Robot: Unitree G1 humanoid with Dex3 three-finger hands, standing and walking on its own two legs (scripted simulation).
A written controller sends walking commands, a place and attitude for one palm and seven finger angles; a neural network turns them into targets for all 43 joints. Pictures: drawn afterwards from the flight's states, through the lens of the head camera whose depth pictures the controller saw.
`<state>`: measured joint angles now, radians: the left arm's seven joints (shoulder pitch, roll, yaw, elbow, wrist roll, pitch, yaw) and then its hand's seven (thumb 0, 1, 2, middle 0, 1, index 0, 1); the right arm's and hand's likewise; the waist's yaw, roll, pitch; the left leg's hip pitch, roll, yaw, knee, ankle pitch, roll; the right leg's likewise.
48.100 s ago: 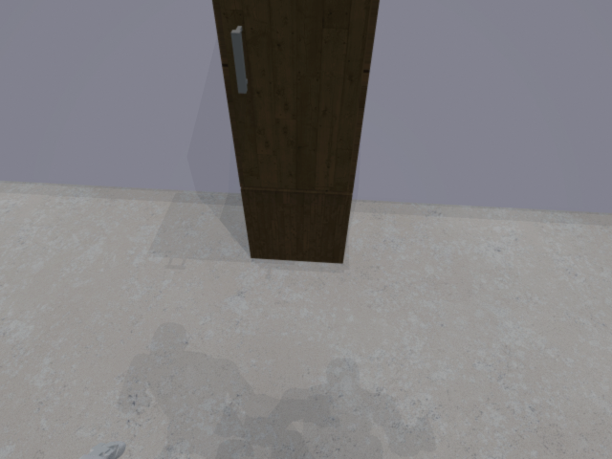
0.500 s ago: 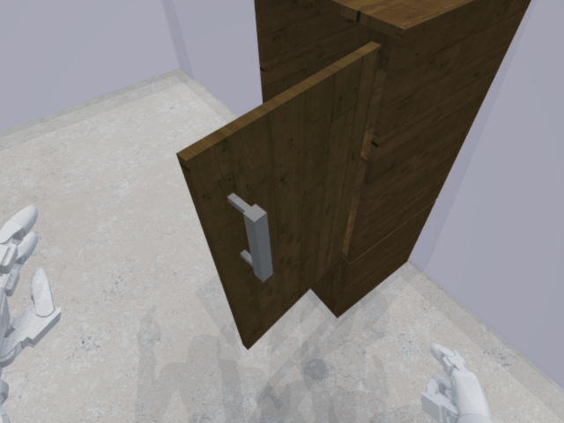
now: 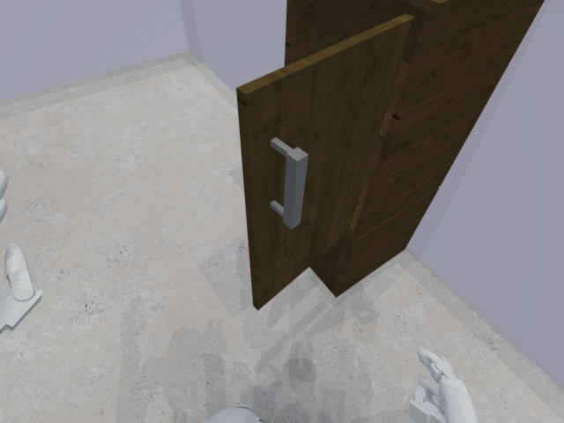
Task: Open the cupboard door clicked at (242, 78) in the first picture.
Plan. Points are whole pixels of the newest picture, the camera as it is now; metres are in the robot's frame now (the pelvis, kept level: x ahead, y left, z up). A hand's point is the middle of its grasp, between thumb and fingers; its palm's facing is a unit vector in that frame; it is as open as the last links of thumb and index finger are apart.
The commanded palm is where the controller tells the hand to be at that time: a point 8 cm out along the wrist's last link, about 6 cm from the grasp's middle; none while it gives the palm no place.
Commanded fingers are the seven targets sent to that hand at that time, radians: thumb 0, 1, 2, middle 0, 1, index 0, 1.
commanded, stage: step back with the hand held close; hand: left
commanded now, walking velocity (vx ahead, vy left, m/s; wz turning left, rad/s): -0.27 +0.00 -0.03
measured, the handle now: (285, 185) +0.43 +0.04 +0.10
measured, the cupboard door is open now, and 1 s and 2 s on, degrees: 98 98 98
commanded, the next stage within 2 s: stop stepping back and stand still in 0.40 s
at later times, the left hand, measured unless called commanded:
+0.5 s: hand (5, 391) +0.11 +0.23 +0.18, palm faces +0.32 -0.82 -0.47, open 7.4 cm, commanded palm +0.05 +0.28 +0.19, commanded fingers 0.00 0.90 0.90 -0.20 -0.30 -0.20 -0.30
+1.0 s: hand out of the picture +0.00 +0.23 +0.19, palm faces +0.36 -0.81 -0.46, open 7.4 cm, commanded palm -0.04 +0.28 +0.19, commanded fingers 0.00 0.90 0.90 -0.20 -0.30 -0.20 -0.30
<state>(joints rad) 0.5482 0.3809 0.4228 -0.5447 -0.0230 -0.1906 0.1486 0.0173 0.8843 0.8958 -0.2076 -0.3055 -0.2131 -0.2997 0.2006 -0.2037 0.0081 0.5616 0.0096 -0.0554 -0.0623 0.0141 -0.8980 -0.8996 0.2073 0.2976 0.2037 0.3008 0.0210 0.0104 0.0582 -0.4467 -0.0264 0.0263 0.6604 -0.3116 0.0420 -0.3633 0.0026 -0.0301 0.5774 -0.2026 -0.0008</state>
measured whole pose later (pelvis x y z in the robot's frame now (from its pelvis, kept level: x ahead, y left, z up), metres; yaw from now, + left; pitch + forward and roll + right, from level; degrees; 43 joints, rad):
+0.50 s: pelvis -0.11 -0.01 +0.00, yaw -4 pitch +4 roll -1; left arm 0.57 0.47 0.44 -0.61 -0.08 -0.20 0.15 0.02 0.89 0.90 -0.21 -0.31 -0.21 -0.30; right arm 0.14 -0.15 0.03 0.61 -0.01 -0.11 -0.03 0.01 -0.90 -0.90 0.21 0.30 0.20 0.30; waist 0.01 -0.03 0.00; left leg -0.51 0.04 0.05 0.34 0.08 0.01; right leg -0.10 0.03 -0.03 0.41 -0.36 -0.04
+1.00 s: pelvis -0.20 -0.01 +0.01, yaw -3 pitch -1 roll +0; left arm 0.62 0.42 0.41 -0.55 -0.04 -0.21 0.14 0.02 0.88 0.90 -0.21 -0.31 -0.21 -0.30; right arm 0.26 -0.19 0.01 0.64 -0.01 -0.10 -0.06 0.01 -0.90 -0.90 0.21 0.30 0.20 0.30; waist 0.00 -0.03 -0.03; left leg -0.46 -0.03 0.01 0.79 -0.32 0.00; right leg -0.17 0.01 -0.03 0.49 -0.31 -0.05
